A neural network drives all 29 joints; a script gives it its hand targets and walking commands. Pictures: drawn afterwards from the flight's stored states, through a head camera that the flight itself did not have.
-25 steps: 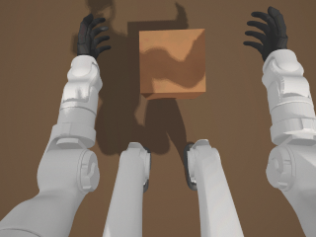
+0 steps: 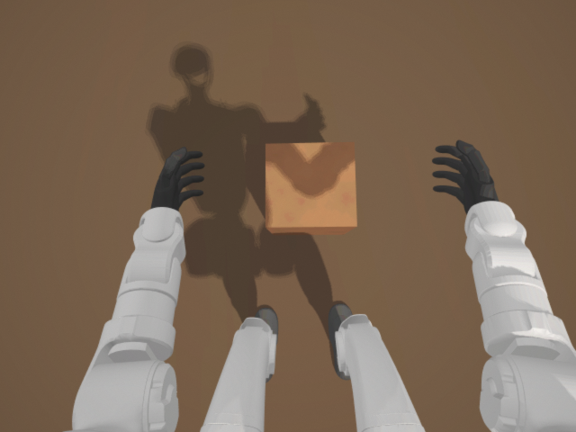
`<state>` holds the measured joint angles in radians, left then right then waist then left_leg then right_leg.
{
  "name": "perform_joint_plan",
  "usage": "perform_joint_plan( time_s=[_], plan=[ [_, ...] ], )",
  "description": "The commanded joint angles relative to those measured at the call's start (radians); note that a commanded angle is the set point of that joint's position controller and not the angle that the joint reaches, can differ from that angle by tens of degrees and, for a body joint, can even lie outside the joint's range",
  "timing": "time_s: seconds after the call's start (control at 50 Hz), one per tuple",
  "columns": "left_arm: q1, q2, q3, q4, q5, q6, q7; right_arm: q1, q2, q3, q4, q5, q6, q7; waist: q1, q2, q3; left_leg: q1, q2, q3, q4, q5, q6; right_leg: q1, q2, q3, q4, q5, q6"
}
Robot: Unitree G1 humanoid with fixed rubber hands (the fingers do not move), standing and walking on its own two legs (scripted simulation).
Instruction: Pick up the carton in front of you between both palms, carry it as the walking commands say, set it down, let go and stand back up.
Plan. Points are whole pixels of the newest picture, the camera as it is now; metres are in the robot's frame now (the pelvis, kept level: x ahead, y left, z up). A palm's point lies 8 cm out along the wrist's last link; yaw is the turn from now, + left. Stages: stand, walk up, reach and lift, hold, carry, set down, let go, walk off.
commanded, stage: let go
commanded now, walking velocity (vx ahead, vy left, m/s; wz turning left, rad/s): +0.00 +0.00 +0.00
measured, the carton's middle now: (309, 194) +0.49 -0.02 -0.56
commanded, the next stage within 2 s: stand in 0.98 s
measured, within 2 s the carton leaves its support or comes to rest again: neither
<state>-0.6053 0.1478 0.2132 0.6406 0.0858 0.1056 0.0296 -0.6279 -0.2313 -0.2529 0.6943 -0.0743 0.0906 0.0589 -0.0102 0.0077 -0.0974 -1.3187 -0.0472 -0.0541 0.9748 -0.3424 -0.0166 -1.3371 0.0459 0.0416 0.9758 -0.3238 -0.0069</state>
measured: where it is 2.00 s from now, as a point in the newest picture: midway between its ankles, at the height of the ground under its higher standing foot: (303, 355)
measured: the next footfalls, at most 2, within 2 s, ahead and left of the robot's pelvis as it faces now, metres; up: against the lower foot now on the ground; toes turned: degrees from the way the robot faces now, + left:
none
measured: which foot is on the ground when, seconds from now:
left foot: down 0.00-1.00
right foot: down 0.00-1.00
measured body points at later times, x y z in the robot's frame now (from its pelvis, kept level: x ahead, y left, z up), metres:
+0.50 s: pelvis +0.06 +0.01 +0.09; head +0.14 +0.01 +0.53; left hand +0.25 +0.24 +0.00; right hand +0.25 -0.23 +0.00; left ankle +0.03 +0.12 -0.65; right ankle +0.04 -0.11 -0.65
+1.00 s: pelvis +0.05 +0.01 +0.09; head +0.06 +0.01 +0.54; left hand +0.23 +0.24 +0.01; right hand +0.22 -0.23 +0.01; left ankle +0.03 +0.12 -0.65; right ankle +0.04 -0.11 -0.65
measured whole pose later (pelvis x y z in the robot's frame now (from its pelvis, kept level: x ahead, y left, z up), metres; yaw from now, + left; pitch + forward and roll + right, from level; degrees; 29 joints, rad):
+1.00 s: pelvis +0.05 +0.01 +0.09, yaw -1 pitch -6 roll +0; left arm 0.21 0.21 0.04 0.44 0.02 0.14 -0.06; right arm 0.21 -0.21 -0.05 0.44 -0.02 0.14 0.07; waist 0.00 0.00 0.12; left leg -0.07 -0.03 -0.05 0.46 -0.29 0.01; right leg -0.09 0.03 0.05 0.45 -0.27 0.00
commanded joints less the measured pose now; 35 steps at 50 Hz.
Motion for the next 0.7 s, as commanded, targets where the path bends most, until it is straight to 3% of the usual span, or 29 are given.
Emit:
perform_joint_plan(
  time_s=[0.0,0.16,0.28,0.44,0.58,0.68],
  plan=[
    [-0.004,0.095,-0.011,-0.153,-0.013,-0.037,-0.012,-0.016,-0.105,0.010,-0.165,0.015,-0.035,0.001,-0.005,-0.025,-0.784,0.454,-0.014,0.056,-0.121,0.325,-0.018,0.711,-0.002,-0.020,-0.104,0.434,0.024],
    [0.326,0.087,-0.054,-0.144,-0.042,-0.101,-0.039,0.327,-0.064,0.068,-0.164,0.052,-0.096,-0.003,-0.004,-0.033,-0.604,0.603,-0.004,0.032,-0.240,0.412,-0.015,0.880,-0.018,0.011,-0.212,0.575,0.027],
    [0.540,0.103,-0.082,-0.177,-0.059,-0.135,-0.049,0.542,-0.057,0.112,-0.203,0.072,-0.129,-0.009,0.004,-0.019,-0.453,0.793,0.003,0.020,-0.353,0.455,-0.013,0.990,-0.020,0.016,-0.334,0.569,0.027],
    [0.760,0.126,-0.127,-0.255,-0.083,-0.142,-0.072,0.779,-0.060,0.161,-0.298,0.082,-0.132,-0.006,0.009,-0.006,-0.196,1.064,0.010,0.018,-0.528,0.424,-0.006,1.148,-0.013,-0.001,-0.518,0.452,0.027],
    [0.788,0.141,-0.150,-0.298,-0.091,-0.072,-0.093,0.802,-0.071,0.181,-0.344,0.081,-0.059,0.010,0.010,0.001,0.060,1.142,0.017,0.027,-0.619,0.239,-0.004,1.206,-0.007,-0.027,-0.606,0.224,0.023],
    [0.777,0.146,-0.150,-0.306,-0.078,-0.010,-0.098,0.791,-0.077,0.178,-0.351,0.064,0.004,0.021,0.010,0.007,0.164,1.146,0.025,0.028,-0.637,0.155,0.001,1.243,-0.006,-0.038,-0.606,0.150,0.021]
  ],
)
